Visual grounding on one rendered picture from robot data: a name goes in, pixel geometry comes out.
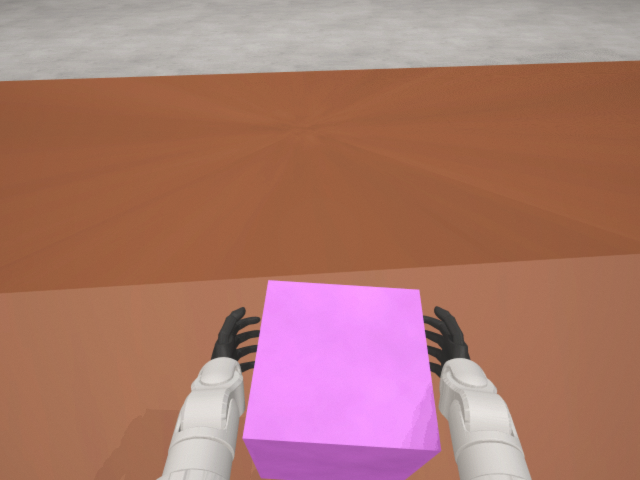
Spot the carton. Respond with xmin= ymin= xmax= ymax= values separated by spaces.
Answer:
xmin=242 ymin=280 xmax=441 ymax=480

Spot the left robot forearm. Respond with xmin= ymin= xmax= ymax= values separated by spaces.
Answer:
xmin=157 ymin=357 xmax=245 ymax=480

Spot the left robot hand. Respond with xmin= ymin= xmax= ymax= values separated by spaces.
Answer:
xmin=211 ymin=307 xmax=260 ymax=372

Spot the right robot forearm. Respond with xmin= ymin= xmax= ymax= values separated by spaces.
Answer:
xmin=439 ymin=358 xmax=532 ymax=480

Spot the right robot hand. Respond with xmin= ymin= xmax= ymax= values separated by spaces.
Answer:
xmin=423 ymin=306 xmax=470 ymax=377

